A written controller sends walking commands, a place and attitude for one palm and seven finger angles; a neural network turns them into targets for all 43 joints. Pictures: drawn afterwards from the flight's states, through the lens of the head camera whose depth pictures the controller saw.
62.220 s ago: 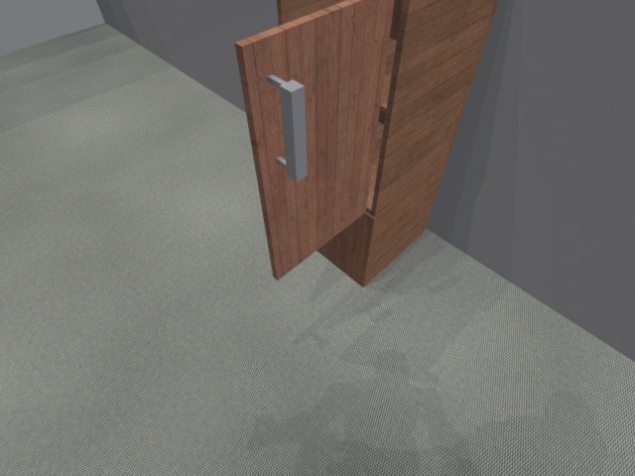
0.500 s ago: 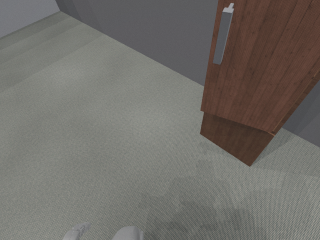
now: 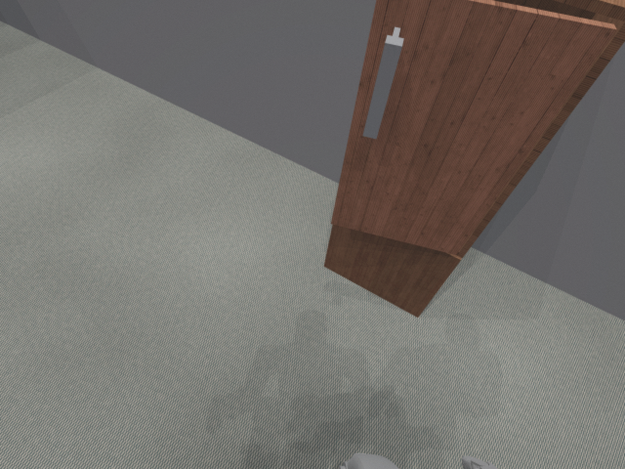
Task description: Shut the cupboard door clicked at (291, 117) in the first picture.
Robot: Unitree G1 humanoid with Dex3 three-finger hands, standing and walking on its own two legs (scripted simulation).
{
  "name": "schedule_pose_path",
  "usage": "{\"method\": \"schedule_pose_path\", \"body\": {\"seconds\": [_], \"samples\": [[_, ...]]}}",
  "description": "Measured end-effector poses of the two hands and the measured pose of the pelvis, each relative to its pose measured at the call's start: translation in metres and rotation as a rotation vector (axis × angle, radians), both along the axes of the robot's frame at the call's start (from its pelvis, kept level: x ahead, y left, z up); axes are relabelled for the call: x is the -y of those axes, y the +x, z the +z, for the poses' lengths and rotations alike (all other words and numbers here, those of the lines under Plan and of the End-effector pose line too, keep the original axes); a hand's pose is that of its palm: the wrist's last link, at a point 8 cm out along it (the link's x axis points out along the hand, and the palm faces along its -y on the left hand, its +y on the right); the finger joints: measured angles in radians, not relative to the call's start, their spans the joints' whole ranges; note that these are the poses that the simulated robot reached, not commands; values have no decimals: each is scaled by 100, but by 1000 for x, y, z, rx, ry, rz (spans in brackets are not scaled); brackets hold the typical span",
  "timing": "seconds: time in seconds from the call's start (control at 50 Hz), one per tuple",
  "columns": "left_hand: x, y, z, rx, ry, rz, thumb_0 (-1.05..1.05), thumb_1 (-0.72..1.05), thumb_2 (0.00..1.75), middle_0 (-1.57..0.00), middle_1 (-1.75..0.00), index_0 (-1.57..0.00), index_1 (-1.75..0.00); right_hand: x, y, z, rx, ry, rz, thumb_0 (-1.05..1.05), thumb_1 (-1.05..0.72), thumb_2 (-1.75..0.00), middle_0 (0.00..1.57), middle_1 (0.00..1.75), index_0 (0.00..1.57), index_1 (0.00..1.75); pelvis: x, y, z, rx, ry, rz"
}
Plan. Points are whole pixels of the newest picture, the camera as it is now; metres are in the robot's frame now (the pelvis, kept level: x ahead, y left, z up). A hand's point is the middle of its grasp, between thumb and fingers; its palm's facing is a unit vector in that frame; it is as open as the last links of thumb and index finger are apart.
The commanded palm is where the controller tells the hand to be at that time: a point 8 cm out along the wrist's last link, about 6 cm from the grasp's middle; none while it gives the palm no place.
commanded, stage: turn to face it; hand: left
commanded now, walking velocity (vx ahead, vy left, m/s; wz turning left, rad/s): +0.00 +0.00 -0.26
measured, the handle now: (382, 85) +0.71 -0.06 +0.10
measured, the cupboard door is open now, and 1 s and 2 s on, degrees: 17 17 17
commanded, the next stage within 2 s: take the last steps up to it in 0.08 s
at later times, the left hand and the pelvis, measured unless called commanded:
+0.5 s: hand out of the picture +0.11 +0.12 -0.16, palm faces -0.14 -0.97 -0.20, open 7.3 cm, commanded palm none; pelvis +0.04 -0.05 +0.00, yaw -8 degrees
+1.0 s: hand (254, 361) +0.29 +0.11 -0.17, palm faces -0.19 -0.97 -0.17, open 7.4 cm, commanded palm none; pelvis +0.20 -0.06 +0.01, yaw -12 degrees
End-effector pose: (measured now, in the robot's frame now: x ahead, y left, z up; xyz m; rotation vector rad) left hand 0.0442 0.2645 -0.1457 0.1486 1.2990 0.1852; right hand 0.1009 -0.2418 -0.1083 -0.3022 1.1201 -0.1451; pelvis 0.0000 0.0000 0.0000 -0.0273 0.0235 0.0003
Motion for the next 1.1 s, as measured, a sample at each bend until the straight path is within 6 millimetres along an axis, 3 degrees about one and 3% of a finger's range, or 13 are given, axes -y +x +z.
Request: {"method": "schedule_pose_path", "body": {"seconds": [0.14,0.28,0.36,0.42,0.52,0.64,0.72,0.8,0.92,1.0,1.1], "samples": [[3,35,11,21,16,-84,1,91,90,-19,-30,-20,-30,5,-59,-10,-103,28,-124,0,-90,-90,20,30,21,30,2,2,4,0,-4,-59],[47,75,15,85,31,-200,1,91,90,-19,-30,-20,-30,29,-119,-40,-209,90,-256,0,-90,-90,20,30,21,30,26,5,-9,3,28,-114],[73,79,21,109,21,-216,1,91,90,-19,-30,-20,-30,45,-133,-47,-269,107,-296,1,-90,-90,20,30,21,30,37,14,-7,8,16,-118],[84,73,24,87,9,-205,1,91,90,-20,-30,-20,-30,54,-121,-38,-254,108,-300,1,-91,-90,20,30,20,30,44,25,1,8,27,-133],[92,62,14,-3,-15,-194,1,92,90,-20,-30,-20,-30,63,-79,-26,-182,97,-293,1,-91,-90,20,30,20,30,51,46,4,2,20,-135],[89,58,-6,-110,-57,-149,1,91,90,-20,-30,-20,-30,59,-7,-22,-121,70,-244,1,-91,-90,20,30,20,30,48,88,-4,0,-1,-141],[80,70,-25,-187,-80,-140,1,91,90,-20,-30,-20,-30,51,42,-25,-37,41,-224,1,-91,-90,20,30,20,30,41,120,-16,14,6,-167],[78,111,-19,-187,-77,-187,1,91,90,-20,-30,-20,-30,42,54,-17,-26,44,-254,0,-91,-90,20,30,20,30,40,142,-8,26,13,-193],[87,198,1,-49,-55,-218,1,91,90,-19,-30,-20,-30,29,39,-15,-153,96,-311,0,-91,-90,20,30,21,30,49,175,6,29,11,-202],[106,249,9,10,-41,-253,1,91,90,-19,-30,-20,-30,28,28,-20,-235,140,-367,0,-90,-90,20,30,21,30,64,197,8,33,16,-212],[144,304,10,52,-22,-310,1,91,90,-19,-29,-19,-30,40,21,-33,-325,191,-431,0,-90,-90,20,30,21,30,92,225,1,36,34,-224]]}}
